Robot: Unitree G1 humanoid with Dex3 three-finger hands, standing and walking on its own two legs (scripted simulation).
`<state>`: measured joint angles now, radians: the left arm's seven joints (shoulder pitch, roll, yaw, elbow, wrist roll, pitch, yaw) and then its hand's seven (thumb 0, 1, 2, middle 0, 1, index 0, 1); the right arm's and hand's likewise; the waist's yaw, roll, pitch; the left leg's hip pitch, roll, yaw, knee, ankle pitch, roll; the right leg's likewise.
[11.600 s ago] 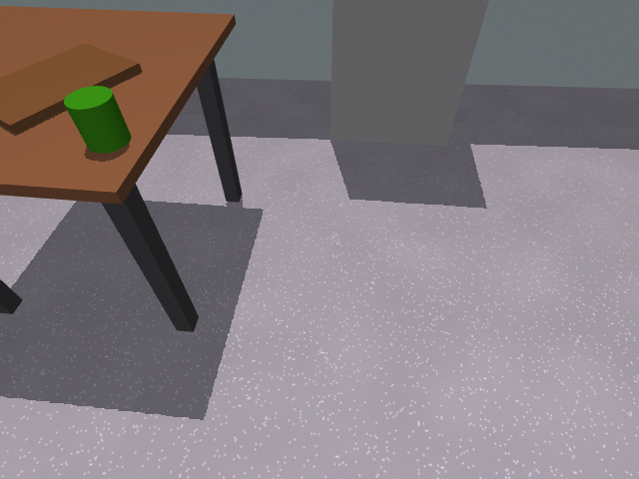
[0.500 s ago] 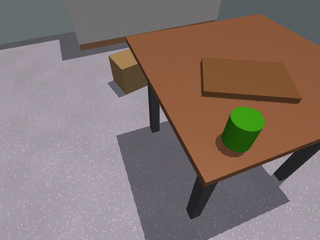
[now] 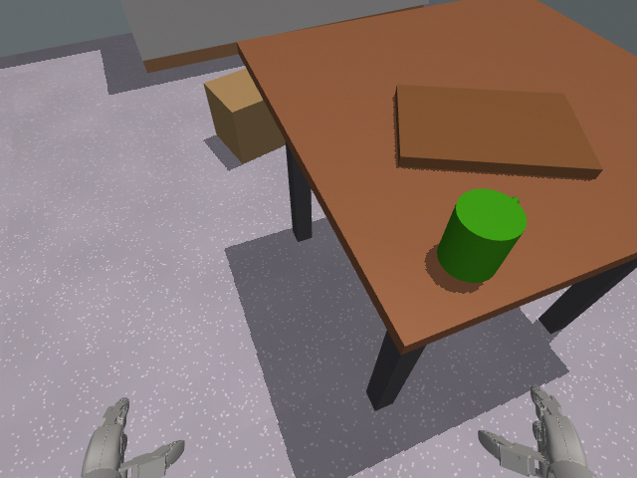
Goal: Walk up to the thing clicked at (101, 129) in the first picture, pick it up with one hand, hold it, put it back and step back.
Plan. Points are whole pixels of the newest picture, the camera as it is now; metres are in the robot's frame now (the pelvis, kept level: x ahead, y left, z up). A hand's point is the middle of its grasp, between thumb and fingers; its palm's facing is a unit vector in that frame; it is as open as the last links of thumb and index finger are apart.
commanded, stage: rise first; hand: right
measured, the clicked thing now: (485, 231) +0.44 -0.23 +0.03
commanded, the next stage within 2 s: go down in 1.50 s
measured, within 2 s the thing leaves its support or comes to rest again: neither
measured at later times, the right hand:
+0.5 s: hand (565, 395) +0.21 -0.27 +0.01, palm faces +0.31 +0.88 -0.36, open 17.4 cm
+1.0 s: hand (616, 388) +0.20 -0.27 +0.09, palm faces +0.37 +0.84 -0.41, open 17.6 cm
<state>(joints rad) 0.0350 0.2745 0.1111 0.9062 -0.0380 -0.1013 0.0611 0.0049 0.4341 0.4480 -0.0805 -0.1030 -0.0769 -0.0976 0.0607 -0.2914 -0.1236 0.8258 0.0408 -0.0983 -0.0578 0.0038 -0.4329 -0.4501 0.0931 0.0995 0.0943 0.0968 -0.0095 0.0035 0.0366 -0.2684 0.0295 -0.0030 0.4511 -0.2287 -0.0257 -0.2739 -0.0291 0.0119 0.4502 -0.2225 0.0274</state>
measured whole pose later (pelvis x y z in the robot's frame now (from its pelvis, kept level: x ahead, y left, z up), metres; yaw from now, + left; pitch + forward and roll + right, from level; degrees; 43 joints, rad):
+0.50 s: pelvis +0.03 +0.00 +0.00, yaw -1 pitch -1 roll +0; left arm 0.26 0.22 0.11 0.58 -0.03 -0.08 0.05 -0.01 -0.50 0.04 -0.07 -0.06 -0.07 -0.05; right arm 0.39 -0.30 -0.22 0.14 0.05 -0.09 -0.05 -0.01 0.54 -0.05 0.04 0.06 0.06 0.06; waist -0.04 -0.02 0.00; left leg -0.12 0.04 0.01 0.41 -0.27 -0.03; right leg -0.13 -0.02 0.02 0.41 -0.26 0.03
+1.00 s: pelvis +0.02 +0.00 +0.00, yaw -1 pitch -3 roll +0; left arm 0.25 0.21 0.15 0.60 -0.02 -0.08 0.04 -0.01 -0.55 0.05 -0.07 -0.05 -0.06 -0.05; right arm 0.45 -0.32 -0.31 -0.13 0.05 -0.20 -0.03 -0.02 0.57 -0.03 0.05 0.06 0.06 0.05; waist -0.05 -0.04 0.03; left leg -0.11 0.04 0.02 0.42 -0.26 -0.03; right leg -0.12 -0.02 0.03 0.41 -0.24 0.03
